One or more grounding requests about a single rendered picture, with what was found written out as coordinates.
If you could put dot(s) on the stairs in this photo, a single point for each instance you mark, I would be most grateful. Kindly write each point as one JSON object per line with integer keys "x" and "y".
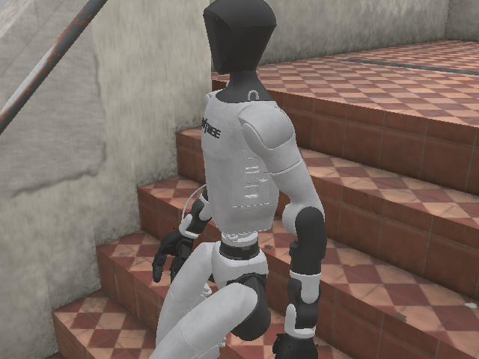
{"x": 400, "y": 278}

